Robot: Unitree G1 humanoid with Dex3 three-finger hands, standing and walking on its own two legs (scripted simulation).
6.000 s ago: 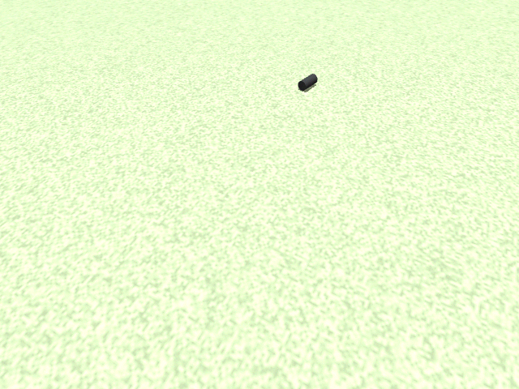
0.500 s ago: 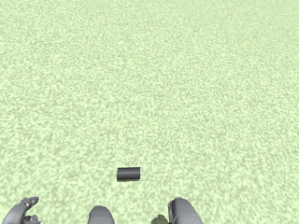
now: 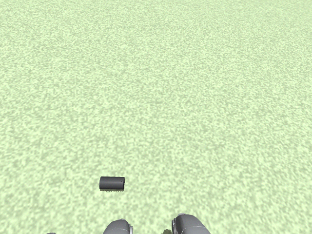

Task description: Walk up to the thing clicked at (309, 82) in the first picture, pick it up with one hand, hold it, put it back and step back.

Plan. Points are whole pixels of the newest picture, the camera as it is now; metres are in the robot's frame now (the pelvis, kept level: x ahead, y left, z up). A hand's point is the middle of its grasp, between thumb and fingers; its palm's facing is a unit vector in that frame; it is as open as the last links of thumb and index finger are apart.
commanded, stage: walk up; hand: left
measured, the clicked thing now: (112, 182) +0.44 +0.23 -0.71
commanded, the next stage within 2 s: stand in 1.78 s
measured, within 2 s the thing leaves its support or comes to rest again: neither
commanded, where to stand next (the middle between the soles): +0.06 +0.01 m, yaw +1 degrees
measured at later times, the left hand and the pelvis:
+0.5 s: hand out of the picture +0.05 +0.28 -0.14, palm faces +0.02 -0.87 -0.49, open 7.3 cm; pelvis +0.00 -0.03 +0.00, yaw +1 degrees
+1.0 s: hand out of the picture +0.10 +0.27 -0.13, palm faces -0.01 -0.93 -0.38, open 7.3 cm; pelvis +0.00 +0.00 +0.02, yaw +1 degrees
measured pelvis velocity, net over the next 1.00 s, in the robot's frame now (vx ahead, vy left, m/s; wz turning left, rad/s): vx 0.00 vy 0.00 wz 0.01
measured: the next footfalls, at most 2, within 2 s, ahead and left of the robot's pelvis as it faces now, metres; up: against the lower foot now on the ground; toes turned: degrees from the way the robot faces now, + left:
right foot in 0.06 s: +0.06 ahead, -0.16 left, +0.00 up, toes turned +1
left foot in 0.42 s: +0.04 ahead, +0.12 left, +0.00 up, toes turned +1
